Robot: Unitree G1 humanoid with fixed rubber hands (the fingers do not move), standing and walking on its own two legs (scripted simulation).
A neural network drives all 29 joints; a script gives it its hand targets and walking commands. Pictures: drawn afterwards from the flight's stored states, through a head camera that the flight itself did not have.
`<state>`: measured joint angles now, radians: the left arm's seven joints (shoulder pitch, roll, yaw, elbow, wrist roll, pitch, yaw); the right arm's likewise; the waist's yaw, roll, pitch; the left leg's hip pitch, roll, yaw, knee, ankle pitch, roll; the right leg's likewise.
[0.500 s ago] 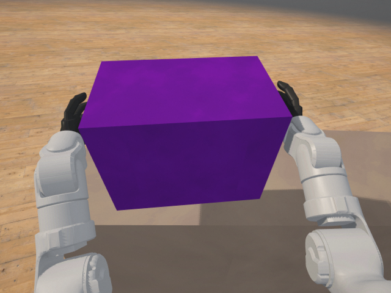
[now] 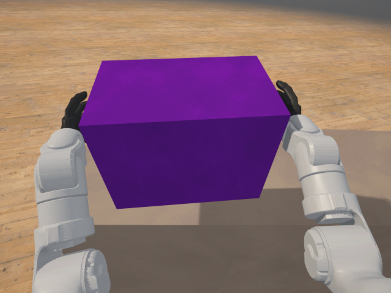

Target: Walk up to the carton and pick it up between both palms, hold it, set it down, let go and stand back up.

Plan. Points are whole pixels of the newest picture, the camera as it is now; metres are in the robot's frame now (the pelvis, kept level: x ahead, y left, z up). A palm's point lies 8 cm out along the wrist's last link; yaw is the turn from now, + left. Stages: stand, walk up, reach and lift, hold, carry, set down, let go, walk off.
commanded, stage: hold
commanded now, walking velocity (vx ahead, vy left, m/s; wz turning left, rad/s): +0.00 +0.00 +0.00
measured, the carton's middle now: (185, 133) +0.39 +0.00 +0.18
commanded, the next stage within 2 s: none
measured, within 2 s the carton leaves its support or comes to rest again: neither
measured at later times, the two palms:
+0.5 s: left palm (73, 135) +0.35 +0.21 +0.21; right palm (287, 122) +0.36 -0.19 +0.23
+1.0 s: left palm (74, 137) +0.35 +0.21 +0.21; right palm (288, 121) +0.36 -0.19 +0.24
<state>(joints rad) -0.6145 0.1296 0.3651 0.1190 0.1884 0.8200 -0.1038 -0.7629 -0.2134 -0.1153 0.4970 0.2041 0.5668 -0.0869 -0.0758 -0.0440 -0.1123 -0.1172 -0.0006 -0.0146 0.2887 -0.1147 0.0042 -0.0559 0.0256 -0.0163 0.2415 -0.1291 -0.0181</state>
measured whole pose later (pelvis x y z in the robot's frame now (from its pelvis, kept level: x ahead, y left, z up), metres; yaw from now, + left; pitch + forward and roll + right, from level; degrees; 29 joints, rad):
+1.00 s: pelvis +0.00 +0.00 +0.00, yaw +0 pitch -4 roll -1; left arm -0.57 0.11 0.36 0.06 0.19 0.83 -0.10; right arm -0.73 -0.22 -0.10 0.45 0.22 0.57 -0.08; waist -0.08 -0.04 -0.10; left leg -0.11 0.00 -0.01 0.29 -0.12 0.01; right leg -0.04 0.03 -0.01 0.24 -0.13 -0.02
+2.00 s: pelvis +0.00 +0.00 +0.00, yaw +0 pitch -4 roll -1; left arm -0.55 0.11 0.35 0.03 0.18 0.83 -0.09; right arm -0.70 -0.22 -0.10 0.40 0.22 0.57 -0.09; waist -0.07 -0.03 -0.10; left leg -0.11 0.00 -0.01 0.29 -0.12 0.01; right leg -0.05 0.03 -0.01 0.24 -0.13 -0.02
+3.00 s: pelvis +0.00 +0.00 +0.00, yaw +0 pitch -4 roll -1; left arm -0.57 0.11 0.36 0.05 0.18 0.83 -0.10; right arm -0.71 -0.21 -0.11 0.43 0.21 0.57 -0.08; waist -0.07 -0.04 -0.10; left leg -0.11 0.00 -0.01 0.29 -0.12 0.01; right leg -0.05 0.03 -0.01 0.24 -0.13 -0.02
